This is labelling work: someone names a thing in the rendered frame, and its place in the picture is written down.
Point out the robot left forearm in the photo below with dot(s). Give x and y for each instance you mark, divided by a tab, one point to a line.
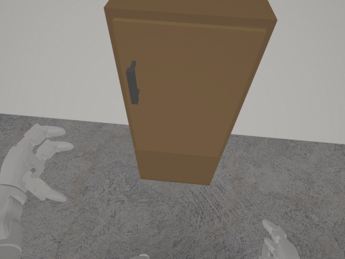
12	199

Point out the robot left hand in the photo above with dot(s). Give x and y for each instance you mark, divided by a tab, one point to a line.
20	160

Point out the cupboard door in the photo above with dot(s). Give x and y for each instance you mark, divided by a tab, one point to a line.
191	79

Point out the robot right hand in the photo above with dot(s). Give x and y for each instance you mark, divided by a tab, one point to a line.
284	249

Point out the handle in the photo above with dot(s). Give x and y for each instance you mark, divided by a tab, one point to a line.
131	78

